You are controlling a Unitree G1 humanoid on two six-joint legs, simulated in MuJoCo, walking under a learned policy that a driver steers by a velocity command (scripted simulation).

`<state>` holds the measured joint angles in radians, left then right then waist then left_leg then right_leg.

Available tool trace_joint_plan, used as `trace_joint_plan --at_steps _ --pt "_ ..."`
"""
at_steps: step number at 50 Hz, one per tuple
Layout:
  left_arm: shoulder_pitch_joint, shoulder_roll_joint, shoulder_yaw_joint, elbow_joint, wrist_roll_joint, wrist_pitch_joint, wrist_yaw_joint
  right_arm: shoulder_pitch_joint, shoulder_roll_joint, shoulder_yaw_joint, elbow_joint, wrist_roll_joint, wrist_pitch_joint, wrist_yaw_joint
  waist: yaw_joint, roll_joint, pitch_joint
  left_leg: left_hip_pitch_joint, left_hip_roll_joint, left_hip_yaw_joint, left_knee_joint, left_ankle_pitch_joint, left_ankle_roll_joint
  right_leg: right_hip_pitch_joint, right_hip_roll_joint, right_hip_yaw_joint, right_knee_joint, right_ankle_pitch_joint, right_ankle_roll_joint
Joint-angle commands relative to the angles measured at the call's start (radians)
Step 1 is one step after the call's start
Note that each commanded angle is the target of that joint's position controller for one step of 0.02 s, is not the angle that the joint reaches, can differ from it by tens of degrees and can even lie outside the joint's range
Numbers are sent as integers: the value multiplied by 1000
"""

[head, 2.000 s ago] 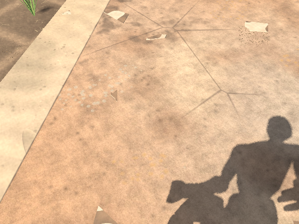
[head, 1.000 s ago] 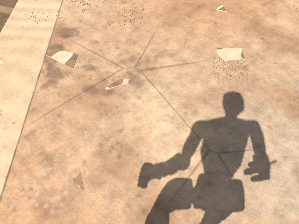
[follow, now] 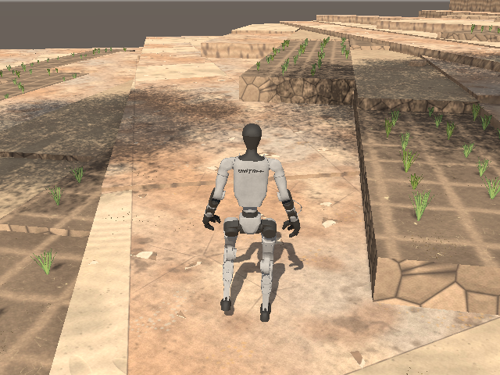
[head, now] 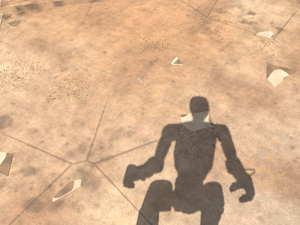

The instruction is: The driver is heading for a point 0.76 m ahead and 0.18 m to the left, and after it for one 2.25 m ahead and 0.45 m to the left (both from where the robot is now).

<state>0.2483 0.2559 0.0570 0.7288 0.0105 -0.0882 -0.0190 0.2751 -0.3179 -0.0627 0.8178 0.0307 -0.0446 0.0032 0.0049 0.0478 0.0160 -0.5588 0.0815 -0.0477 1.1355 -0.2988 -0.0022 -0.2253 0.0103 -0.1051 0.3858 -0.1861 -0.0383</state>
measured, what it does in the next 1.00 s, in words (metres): walks ahead, turning left: left foot, then right foot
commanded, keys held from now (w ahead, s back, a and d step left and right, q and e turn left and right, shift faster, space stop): w+q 0.62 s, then w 0.04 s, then w+e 0.34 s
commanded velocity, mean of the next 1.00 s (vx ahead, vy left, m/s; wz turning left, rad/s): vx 0.50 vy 0.00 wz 0.34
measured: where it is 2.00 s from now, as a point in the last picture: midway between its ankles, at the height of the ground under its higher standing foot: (122, 121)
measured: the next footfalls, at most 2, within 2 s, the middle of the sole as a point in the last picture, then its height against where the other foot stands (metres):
left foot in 0.32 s outside the picture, level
right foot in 0.82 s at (145, 189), level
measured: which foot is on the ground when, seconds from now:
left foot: up 0.00-0.30, down 0.32-0.86, up 0.88-1.00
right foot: down 0.00-0.34, up 0.36-0.80, down 0.82-1.00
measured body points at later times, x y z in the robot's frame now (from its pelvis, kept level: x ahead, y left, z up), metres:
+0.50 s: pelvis +0.26 +0.09 -0.01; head +0.30 +0.11 +0.44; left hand +0.32 +0.40 -0.11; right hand +0.45 -0.15 -0.11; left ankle +0.28 +0.16 -0.74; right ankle +0.28 -0.09 -0.66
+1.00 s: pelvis +0.56 +0.12 +0.00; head +0.58 +0.12 +0.45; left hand +0.55 +0.42 -0.11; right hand +0.77 -0.08 -0.11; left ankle +0.46 +0.24 -0.66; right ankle +0.62 +0.06 -0.74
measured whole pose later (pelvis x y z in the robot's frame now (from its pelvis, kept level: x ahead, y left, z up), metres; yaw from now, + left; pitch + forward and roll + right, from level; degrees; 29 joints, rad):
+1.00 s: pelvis +0.56 +0.12 +0.00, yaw +20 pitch +1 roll +0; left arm 0.27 0.28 0.05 0.75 -0.01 -0.08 -0.04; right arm 0.25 -0.29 -0.05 0.71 -0.01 -0.08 0.00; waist 0.02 0.03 0.03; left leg -0.46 0.01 -0.06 1.09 -0.34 0.01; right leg -0.28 0.09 0.04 0.42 -0.15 -0.08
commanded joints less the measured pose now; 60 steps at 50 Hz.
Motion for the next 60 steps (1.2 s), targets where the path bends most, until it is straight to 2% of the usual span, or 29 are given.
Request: trace_joint_plan --at_steps 1,7,12,14,15,16,17,18,19,20,21,22,23,26,31,36,39,40,41,42,43,44,45,46,47,48,51,56,60 --pt "-40 115 35 -37 5 -32 8 12 -27 -12 -68 -4 13 -2 -23 -122 -5 -131 58 -65 -31 104 -16 81 -285 182 -248 201 -164" --pt "8 169 54 11 -3 -20 29 -166 2 4 -129 -12 6 33 34 -86 50 -112 38 9 -358 351 -1 127 -267 -7 -268 238 -130" --pt "61 210 71 53 -29 13 33 -270 -19 1 -196 -11 10 57 55 -92 77 -123 8 75 -483 230 58 289 -311 -66 -185 362 -97" --pt "48 242 79 52 -37 27 38 -222 -51 -17 -204 -12 15 60 11 -127 19 -5 -58 138 -488 122 98 322 -309 -97 -45 699 -73" --pt "35 251 81 50 -41 37 40 -120 -82 -37 -184 -9 17 57 -51 -131 -41 131 -105 167 -506 97 125 308 -291 -118 106 833 -56" --pt "31 235 72 46 -42 42 43 45 -140 -72 -139 -6 21 45 -137 -108 -128 381 -152 165 -564 151 163 209 -248 -145 329 806 -20" --pt "61 171 47 23 -6 33 45 174 -242 -105 -113 -1 33 22 -164 55 -215 678 14 -109 -580 198 230 -68 -191 -148 662 354 34" --pt "111 64 12 -36 4 0 36 98 -314 -104 -150 -1 21 23 -47 247 -327 926 233 -721 -764 -30 437 -463 38 23 992 -401 91" --pt "5 162 27 -46 -33 -37 21 120 -225 -79 -166 -8 7 32 -128 96 -363 935 252 -768 -860 -97 411 -566 -4 208 1041 -379 67" --pt "-61 175 29 -70 -60 -53 14 99 -172 -65 -155 -14 -7 32 -123 63 -232 841 222 -620 -854 -49 369 -619 -46 195 1003 -301 42" --pt "-66 161 25 -62 -43 -59 21 41 -142 -55 -158 -11 -14 32 -73 -29 -140 683 174 -497 -848 61 330 -576 -93 194 904 -223 33" --pt "-65 171 33 -52 -13 -55 29 -20 -105 -45 -170 -15 -17 27 -36 -29 -104 563 138 -410 -853 168 305 -502 -123 195 812 -177 37" --pt "-46 176 38 -47 -5 -43 27 -55 -90 -37 -189 -26 -16 22 -5 -12 -84 480 112 -366 -874 240 299 -439 -136 199 778 -145 42" --pt "-47 142 32 -53 6 -13 27 -50 -111 -44 -188 -23 -22 7 13 -16 -61 366 83 -288 -909 381 311 -393 -124 172 657 -83 82" --pt "-230 90 8 -99 1 -14 18 16 -136 -52 -162 -11 -12 -17 -52 19 -16 298 1 -199 -898 291 238 -335 -56 154 286 230 113" --pt "-302 112 7 -111 -16 -33 -14 100 -117 -42 -113 -13 -10 -16 -99 46 -1 430 74 -240 -842 228 218 -320 -49 152 139 290 69" --pt "-279 136 14 -115 -19 -36 -20 109 -131 -46 -95 -20 -3 -15 -80 74 14 548 128 -257 -788 395 198 -328 -40 126 114 139 6" --pt "-220 151 23 -100 -18 -38 -19 89 -133 -46 -97 -19 0 -16 -42 75 -12 565 112 -226 -721 564 180 -250 -15 97 85 115 -22" --pt "-103 181 40 -65 -13 -40 -16 79 -118 -39 -100 -23 2 -18 14 54 -95 557 63 -170 -575 720 157 -86 -2 92 77 149 -59" --pt "58 228 51 -41 -4 -40 -16 76 -92 -23 -122 -38 3 -23 78 -26 -241 427 8 -115 -317 594 122 180 -129 261 108 217 -131" --pt "147 307 75 -15 -5 -30 -23 194 -36 -7 -133 -28 -12 -21 43 -301 -343 40 -155 -24 45 86 26 519 -321 706 31 30 -300" --pt "154 230 54 -9 -39 -26 -32 157 -75 -6 -141 -34 -28 -16 60 -294 -314 -135 -148 -90 126 -239 23 561 -338 907 -93 -190 -296" --pt "94 181 39 -22 -41 -19 -27 48 -122 -18 -161 -14 -41 -6 71 -195 -165 -215 -93 -99 157 -168 29 451 -322 793 -106 -250 -253" --pt "50 173 34 -38 -25 -10 -22 -29 -112 -13 -176 -16 -52 -4 66 -97 -87 -204 -61 -73 119 -101 34 326 -279 689 -121 -181 -229" --pt "24 162 30 -42 -19 -3 -20 -66 -103 -15 -189 -33 -60 -3 46 -61 -27 -194 -36 -60 44 -56 28 227 -246 621 -139 -83 -227" --pt "12 148 23 -47 -12 -4 -15 -60 -95 -18 -191 -44 -63 -4 19 -80 -26 -140 -12 -61 -23 -17 21 174 -212 572 -154 8 -217" --pt "17 152 24 -44 -21 0 0 -47 -60 -12 -193 -50 -55 -7 -5 -134 -42 -79 -14 -28 -157 7 -21 102 -167 485 -177 162 -229" --pt "80 197 42 -16 -34 17 28 -219 -17 7 -228 -43 -57 -5 47 -128 -14 6 -59 -14 -481 278 -65 6 -112 397 -170 194 -186" --pt "149 192 43 7 -42 37 37 -318 -32 2 -250 -26 -72 10 76 -133 -12 82 -100 -30 -613 344 -60 32 -123 455 -113 139 -165"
